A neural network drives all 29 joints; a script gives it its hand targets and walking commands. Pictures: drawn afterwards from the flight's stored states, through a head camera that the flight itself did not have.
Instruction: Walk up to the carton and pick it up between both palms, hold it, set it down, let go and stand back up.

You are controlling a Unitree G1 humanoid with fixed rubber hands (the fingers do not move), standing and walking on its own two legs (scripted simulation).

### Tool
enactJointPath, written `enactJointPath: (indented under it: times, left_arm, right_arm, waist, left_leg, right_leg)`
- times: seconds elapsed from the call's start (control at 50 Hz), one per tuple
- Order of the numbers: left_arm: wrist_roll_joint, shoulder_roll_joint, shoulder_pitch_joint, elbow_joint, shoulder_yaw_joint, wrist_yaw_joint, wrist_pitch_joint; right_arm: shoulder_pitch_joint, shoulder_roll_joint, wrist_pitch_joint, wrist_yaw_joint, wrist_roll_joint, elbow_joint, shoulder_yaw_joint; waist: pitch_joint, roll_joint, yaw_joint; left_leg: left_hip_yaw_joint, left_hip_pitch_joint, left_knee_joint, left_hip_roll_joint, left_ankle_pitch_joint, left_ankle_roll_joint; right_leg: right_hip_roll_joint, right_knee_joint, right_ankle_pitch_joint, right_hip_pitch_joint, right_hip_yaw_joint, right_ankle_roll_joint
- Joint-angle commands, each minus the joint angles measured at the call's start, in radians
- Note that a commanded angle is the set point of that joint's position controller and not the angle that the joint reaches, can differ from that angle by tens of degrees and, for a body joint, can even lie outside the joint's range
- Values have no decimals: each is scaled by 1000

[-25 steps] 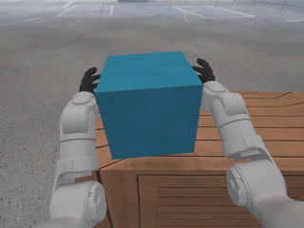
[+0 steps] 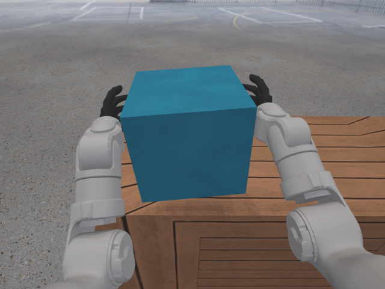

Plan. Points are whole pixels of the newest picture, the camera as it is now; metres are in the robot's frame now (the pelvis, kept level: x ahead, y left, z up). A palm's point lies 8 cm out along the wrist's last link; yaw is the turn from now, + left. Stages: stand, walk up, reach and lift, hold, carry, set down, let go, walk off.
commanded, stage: hold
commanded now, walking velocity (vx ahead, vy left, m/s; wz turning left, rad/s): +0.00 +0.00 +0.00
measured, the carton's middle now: (188, 129) +0.38 +0.00 +0.22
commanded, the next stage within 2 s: none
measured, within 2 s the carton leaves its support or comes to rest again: neither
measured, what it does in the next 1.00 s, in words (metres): stands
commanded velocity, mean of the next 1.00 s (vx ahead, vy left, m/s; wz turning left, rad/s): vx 0.00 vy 0.00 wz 0.00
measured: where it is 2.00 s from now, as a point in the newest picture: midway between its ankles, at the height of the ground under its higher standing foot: outside the picture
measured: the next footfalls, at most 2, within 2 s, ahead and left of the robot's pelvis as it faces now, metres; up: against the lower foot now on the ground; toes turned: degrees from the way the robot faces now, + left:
none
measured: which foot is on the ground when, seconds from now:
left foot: down 0.00-1.00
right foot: down 0.00-1.00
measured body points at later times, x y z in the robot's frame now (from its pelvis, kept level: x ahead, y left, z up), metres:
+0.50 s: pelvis +0.00 +0.00 +0.00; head -0.07 +0.02 +0.44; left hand +0.38 +0.16 +0.24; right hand +0.38 -0.14 +0.26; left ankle +0.04 +0.16 -0.74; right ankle -0.01 -0.13 -0.74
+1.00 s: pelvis +0.00 +0.00 +0.00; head -0.07 +0.02 +0.44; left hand +0.38 +0.16 +0.24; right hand +0.39 -0.14 +0.26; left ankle +0.04 +0.16 -0.74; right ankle -0.01 -0.13 -0.74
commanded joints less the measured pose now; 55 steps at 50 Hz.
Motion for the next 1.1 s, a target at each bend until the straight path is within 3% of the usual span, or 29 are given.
enactJointPath:
  times: [0.0,0.04,0.12,0.14,0.2,0.22,0.28,0.3,0.32,0.34,0.4,0.42,0.46,0.5,0.52,0.62,0.68,0.74,0.76,0.8,0.82,0.86,0.88,0.9,0.92,0.96,0.98,1.02,1.08]
  left_arm:
    - [-171,-617,-879,-170,-477,-159,-90]
    - [-193,-648,-907,-201,-511,-151,-91]
    - [-174,-605,-886,-165,-475,-153,-92]
    - [-189,-616,-881,-169,-484,-151,-94]
    - [-171,-619,-893,-184,-478,-161,-85]
    - [-169,-587,-915,-194,-470,-165,-90]
    - [-159,-593,-864,-153,-460,-158,-87]
    - [-155,-586,-871,-144,-454,-158,-81]
    - [-159,-592,-862,-187,-449,-166,-86]
    - [-159,-575,-849,-149,-450,-168,-79]
    - [-187,-614,-890,-188,-488,-164,-96]
    - [-184,-606,-907,-237,-488,-157,-97]
    - [-178,-598,-915,-200,-472,-158,-97]
    - [-175,-609,-870,-148,-488,-158,-86]
    - [-160,-613,-865,-132,-471,-160,-90]
    - [-198,-616,-905,-210,-509,-152,-105]
    - [-179,-624,-899,-198,-494,-153,-95]
    - [-189,-627,-843,-191,-502,-155,-93]
    - [-172,-594,-855,-155,-462,-155,-85]
    - [-177,-626,-881,-207,-486,-158,-94]
    - [-183,-631,-873,-149,-500,-154,-86]
    - [-186,-624,-868,-246,-515,-145,-99]
    - [-178,-601,-931,-196,-498,-146,-94]
    - [-178,-607,-908,-252,-512,-147,-102]
    - [-166,-606,-915,-151,-472,-147,-90]
    - [-169,-607,-871,-160,-474,-152,-89]
    - [-169,-593,-834,-84,-467,-153,-86]
    - [-178,-606,-891,-139,-465,-154,-95]
    - [-192,-620,-894,-163,-482,-158,-104]
  right_arm:
    - [-922,710,-39,129,253,-332,354]
    - [-902,706,-41,130,257,-304,349]
    - [-922,718,-36,128,245,-312,365]
    - [-932,730,-35,127,256,-329,380]
    - [-905,713,-36,124,251,-308,337]
    - [-951,726,-37,128,250,-346,362]
    - [-977,714,-43,122,266,-376,386]
    - [-888,702,-23,120,255,-271,355]
    - [-932,734,-43,122,268,-360,382]
    - [-893,688,-26,117,254,-286,345]
    - [-946,733,-35,119,256,-354,371]
    - [-921,748,-40,121,266,-372,373]
    - [-960,717,-42,126,262,-375,377]
    - [-910,706,-35,124,237,-310,350]
    - [-932,711,-39,128,237,-293,352]
    - [-931,720,-43,132,244,-358,380]
    - [-884,725,-30,129,249,-279,344]
    - [-923,723,-46,124,257,-399,375]
    - [-889,696,-23,123,256,-305,354]
    - [-942,729,-54,126,254,-386,365]
    - [-950,696,-45,124,254,-347,358]
    - [-892,715,-39,123,258,-358,374]
    - [-896,704,-26,128,243,-272,352]
    - [-911,734,-46,129,258,-366,387]
    - [-912,695,-31,133,233,-250,333]
    - [-967,713,-51,132,259,-363,367]
    - [-933,704,-35,126,246,-310,352]
    - [-960,722,-39,127,259,-317,369]
    - [-967,725,-42,121,234,-365,363]
  waist:
    - [-362,100,-13]
    - [-357,120,-36]
    - [-361,98,5]
    - [-345,51,-6]
    - [-328,93,-28]
    - [-355,57,3]
    - [-370,60,7]
    - [-283,100,-30]
    - [-392,66,3]
    - [-310,85,-5]
    - [-358,54,-15]
    - [-392,102,15]
    - [-371,81,20]
    - [-340,78,-25]
    - [-326,97,-1]
    - [-401,76,-14]
    - [-342,97,-12]
    - [-395,56,-15]
    - [-312,74,-18]
    - [-385,95,5]
    - [-335,97,-29]
    - [-386,102,-11]
    - [-335,102,-18]
    - [-417,92,-2]
    - [-280,121,-13]
    - [-387,91,13]
    - [-325,63,-19]
    - [-353,56,9]
    - [-360,49,-9]
  left_leg:
    - [94,253,-10,-74,170,3]
    - [93,268,-11,-70,178,1]
    - [103,240,-2,-78,161,9]
    - [92,252,-12,-71,153,20]
    - [93,249,-4,-75,135,10]
    - [96,244,-17,-75,131,24]
    - [104,232,1,-79,164,18]
    - [99,249,-10,-80,156,6]
    - [106,260,4,-82,222,14]
    - [99,244,-4,-82,171,12]
    - [95,237,-6,-81,137,19]
    - [96,250,4,-78,195,16]
    - [94,240,1,-80,173,17]
    - [95,248,-16,-76,113,15]
    - [89,248,-10,-71,124,16]
    - [93,259,-6,-73,165,16]
    - [88,271,-8,-71,163,9]
    - [94,268,5,-74,189,9]
    - [85,250,-12,-76,156,15]
    - [94,261,0,-72,200,8]
    - [88,249,-4,-75,176,1]
    - [84,286,11,-69,222,0]
    - [96,272,-11,-75,151,1]
    - [90,293,7,-68,187,8]
    - [95,234,-12,-70,127,2]
    - [96,254,8,-74,168,15]
    - [94,241,-11,-77,114,16]
    - [94,251,-6,-71,165,20]
    - [88,244,-3,-72,148,20]
  right_leg:
    - [126,-111,197,234,14,18]
    - [118,-107,222,234,22,21]
    - [115,-99,207,239,19,25]
    - [115,-111,200,239,20,29]
    - [117,-111,197,239,27,23]
    - [113,-110,183,258,28,37]
    - [114,-106,218,261,13,39]
    - [114,-113,223,237,13,35]
    - [125,-93,287,278,10,37]
    - [115,-107,239,244,28,40]
    - [117,-102,196,257,22,36]
    - [105,-92,257,271,31,41]
    - [118,-92,217,255,26,35]
    - [106,-115,186,233,33,30]
    - [114,-112,159,226,24,26]
    - [111,-108,212,247,20,29]
    - [119,-112,182,223,27,19]
    - [124,-103,236,260,24,25]
    - [114,-108,207,239,21,31]
    - [117,-98,247,255,22,30]
    - [119,-106,229,238,20,23]
    - [104,-99,278,251,30,36]
    - [111,-111,185,222,28,30]
    - [110,-97,233,239,23,33]
    - [114,-118,144,185,14,19]
    - [109,-107,204,235,23,33]
    - [113,-116,178,211,21,34]
    - [112,-108,209,231,27,30]
    - [112,-108,204,224,14,30]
